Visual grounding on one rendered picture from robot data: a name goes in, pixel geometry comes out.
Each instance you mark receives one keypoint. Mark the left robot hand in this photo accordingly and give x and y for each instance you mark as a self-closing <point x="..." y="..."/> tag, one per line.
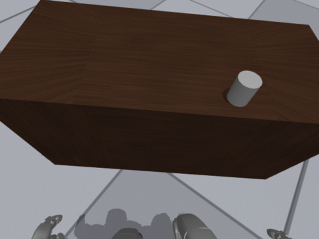
<point x="44" y="230"/>

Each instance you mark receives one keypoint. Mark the can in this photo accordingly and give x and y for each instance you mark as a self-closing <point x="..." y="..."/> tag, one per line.
<point x="244" y="88"/>

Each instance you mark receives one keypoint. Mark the right robot hand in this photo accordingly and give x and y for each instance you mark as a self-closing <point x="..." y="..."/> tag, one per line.
<point x="275" y="234"/>

